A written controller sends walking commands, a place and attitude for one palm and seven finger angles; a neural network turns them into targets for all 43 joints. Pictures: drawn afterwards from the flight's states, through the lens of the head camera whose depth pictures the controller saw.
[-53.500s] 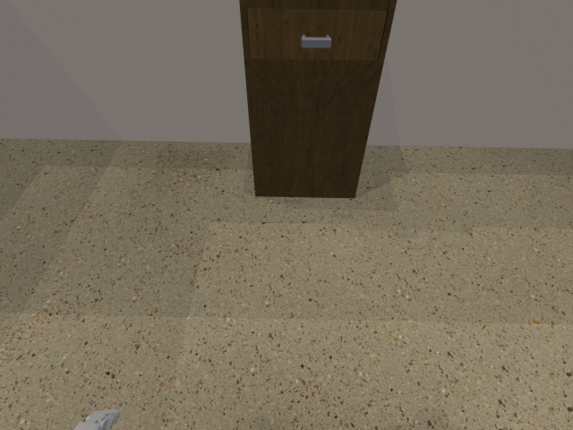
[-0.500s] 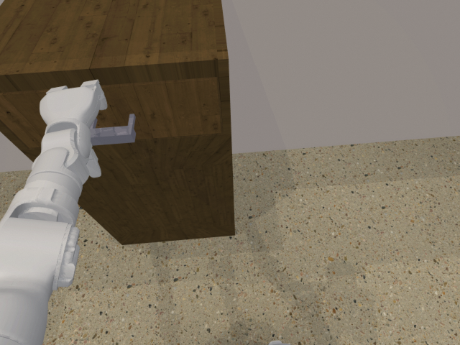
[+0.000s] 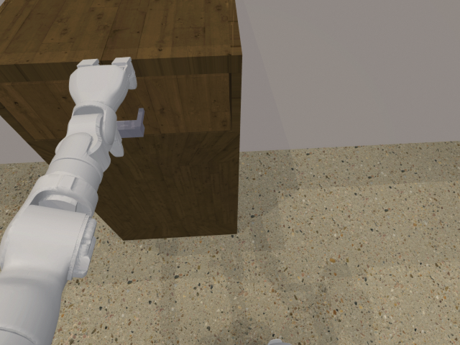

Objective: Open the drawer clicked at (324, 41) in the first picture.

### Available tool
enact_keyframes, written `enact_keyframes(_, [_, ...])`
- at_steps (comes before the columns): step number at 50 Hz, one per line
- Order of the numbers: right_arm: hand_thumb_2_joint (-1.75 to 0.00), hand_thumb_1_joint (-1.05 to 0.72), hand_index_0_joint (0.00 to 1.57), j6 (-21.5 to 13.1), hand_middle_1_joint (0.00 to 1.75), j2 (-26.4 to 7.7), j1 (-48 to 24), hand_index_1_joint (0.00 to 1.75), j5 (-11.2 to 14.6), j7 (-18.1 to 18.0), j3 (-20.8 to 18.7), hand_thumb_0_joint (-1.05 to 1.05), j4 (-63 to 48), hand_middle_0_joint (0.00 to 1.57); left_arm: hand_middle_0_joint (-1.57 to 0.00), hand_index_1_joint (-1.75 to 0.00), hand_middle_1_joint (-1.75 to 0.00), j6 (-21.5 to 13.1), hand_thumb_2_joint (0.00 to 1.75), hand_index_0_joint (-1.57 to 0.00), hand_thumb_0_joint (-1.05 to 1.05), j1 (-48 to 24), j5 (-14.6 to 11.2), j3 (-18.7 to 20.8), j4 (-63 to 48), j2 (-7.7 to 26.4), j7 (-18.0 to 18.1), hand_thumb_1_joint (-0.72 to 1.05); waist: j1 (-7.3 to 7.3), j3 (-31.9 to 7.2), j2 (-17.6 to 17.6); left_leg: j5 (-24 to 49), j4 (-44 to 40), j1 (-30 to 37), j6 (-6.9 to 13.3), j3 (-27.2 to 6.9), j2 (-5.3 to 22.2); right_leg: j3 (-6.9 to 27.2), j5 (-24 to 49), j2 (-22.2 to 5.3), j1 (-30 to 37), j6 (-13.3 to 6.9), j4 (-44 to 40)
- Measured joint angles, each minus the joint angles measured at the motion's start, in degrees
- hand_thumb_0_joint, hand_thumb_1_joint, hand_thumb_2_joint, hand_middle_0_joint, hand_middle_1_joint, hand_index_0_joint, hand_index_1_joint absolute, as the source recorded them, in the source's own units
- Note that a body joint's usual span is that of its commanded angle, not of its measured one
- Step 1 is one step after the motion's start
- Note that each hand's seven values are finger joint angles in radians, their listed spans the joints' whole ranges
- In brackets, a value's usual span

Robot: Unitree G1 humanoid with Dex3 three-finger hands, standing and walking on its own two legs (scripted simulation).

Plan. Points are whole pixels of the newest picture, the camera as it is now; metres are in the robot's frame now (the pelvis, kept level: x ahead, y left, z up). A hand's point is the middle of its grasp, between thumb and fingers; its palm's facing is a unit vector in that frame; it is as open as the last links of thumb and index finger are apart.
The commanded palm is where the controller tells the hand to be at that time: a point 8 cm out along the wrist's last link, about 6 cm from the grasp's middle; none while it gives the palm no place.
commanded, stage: move the hooked fingers above the handle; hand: left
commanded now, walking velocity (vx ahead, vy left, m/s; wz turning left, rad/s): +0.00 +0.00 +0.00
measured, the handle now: (119, 121) +0.56 +0.20 +0.03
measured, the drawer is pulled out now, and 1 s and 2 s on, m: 0.00 0.00 0.00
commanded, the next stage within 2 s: none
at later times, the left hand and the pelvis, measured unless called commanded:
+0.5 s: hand (92, 118) +0.50 +0.22 +0.10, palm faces +0.06 -0.03 -1.00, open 13.8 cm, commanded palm +0.50 +0.22 +0.15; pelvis +0.00 +0.00 +0.00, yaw +2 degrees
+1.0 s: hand (99, 122) +0.50 +0.21 +0.09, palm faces +0.05 -0.04 -1.00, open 13.8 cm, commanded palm +0.48 +0.22 +0.15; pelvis +0.01 +0.00 +0.00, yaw +1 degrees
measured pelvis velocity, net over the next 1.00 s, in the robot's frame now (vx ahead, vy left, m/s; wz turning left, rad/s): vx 0.01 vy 0.00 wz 0.01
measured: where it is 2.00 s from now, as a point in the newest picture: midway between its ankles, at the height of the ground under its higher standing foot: outside the picture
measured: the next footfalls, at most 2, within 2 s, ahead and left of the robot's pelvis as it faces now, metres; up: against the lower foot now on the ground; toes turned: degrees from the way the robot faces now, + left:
none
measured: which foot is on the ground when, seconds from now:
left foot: down 0.00-1.00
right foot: down 0.00-1.00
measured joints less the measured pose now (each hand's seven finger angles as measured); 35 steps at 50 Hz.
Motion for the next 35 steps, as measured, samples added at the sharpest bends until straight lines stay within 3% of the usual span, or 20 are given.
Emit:
enact_keyframes(6, [-0.89,-0.9,0.2,0.8,0.3,1.3,0.8,0.3,1.2,-1.6,1.4,0.01,-1.8,0.21,-0.34,-1.25,-1.23,1.3,0.31,-0.36,0.0,0.8,-1.4,1.6,2.4,2.2,-6.4,-0.49,-0.82,0.5,0.1,0.8,-2.1,3.1,-0.2,1.1,0.3,1.0,0.8,0.4,2.3,-0.2,-1.2])
enact_keyframes(11, [-0.89,-0.9,0.2,-0.3,0.3,0.8,2.7,0.3,1.3,-2.6,0.8,0.01,-3.3,0.21,-0.32,-1.22,-1.21,-3.4,0.31,-0.33,0.0,5.7,-1.7,2.2,-0.2,5.6,-9.7,-0.49,-0.17,1.7,-0.2,1.0,-2.1,3.5,-0.3,0.8,0.6,0.8,1.0,0.7,2.8,-0.4,-1.4])
enact_keyframes(16, [-0.89,-0.9,0.2,-1.7,0.3,-0.3,4.1,0.3,0.5,-2.8,-1.1,0.01,-2.0,0.21,-0.32,-1.21,-1.21,-10.3,0.31,-0.32,0.0,8.6,-2.2,1.2,-5.8,7.0,-9.2,-0.49,1.32,2.8,-1.2,0.8,-0.7,1.8,-0.5,-0.9,0.4,-0.9,0.6,0.4,2.2,-0.6,-0.8])
enact_keyframes(20, [-0.89,-0.9,0.2,-2.7,0.3,-1.2,4.3,0.3,0.0,-2.3,-2.4,0.01,0.0,0.21,-0.32,-1.2,-1.2,-12.3,0.31,-0.32,0.0,7.3,-2.6,-0.5,-8.2,6.4,-6.0,-0.49,1.71,2.3,-1.9,0.3,0.9,-0.1,-0.5,-2.3,0.1,-2.3,0.0,0.1,1.2,-0.6,-0.1])
enact_keyframes(23, [-0.89,-0.9,0.2,-3.2,0.3,-1.8,3.6,0.3,-0.2,-1.5,-2.7,0.01,1.0,0.21,-0.32,-1.2,-1.2,-10.3,0.31,-0.32,0.0,4.6,-2.7,-1.4,-7.0,5.5,-3.3,-0.49,1.15,1.6,-2.1,-0.1,1.6,-1.2,-0.4,-2.8,-0.1,-2.7,-0.3,-0.1,0.6,-0.6,0.1])
enact_keyframes(27, [-0.89,-0.9,0.2,-3.1,0.3,-2.0,2.3,0.3,-0.2,-0.4,-2.5,0.01,1.1,0.2,-0.32,-1.2,-1.2,-4.7,0.31,-0.32,0.0,0.4,-2.3,-1.4,-2.4,4.4,-1.9,-0.49,0.0,0.9,-1.8,-0.5,1.7,-1.7,-0.2,-2.4,0.0,-2.3,-0.3,0.0,0.1,-0.3,-0.2])
enact_keyframes(35, [-0.89,-0.9,0.2,-0.7,0.3,0.0,2.7,0.3,0.2,0.4,-1.0,0.01,0.2,0.21,-0.34,-1.26,-1.22,0.4,0.31,-0.33,0.0,0.1,-2.6,-2.2,0.1,2.3,-6.2,-0.48,0.72,-0.5,-0.5,-0.6,0.1,0.9,0.2,-1.0,-0.1,-1.0,-0.2,-0.1,1.9,0.1,-1.2])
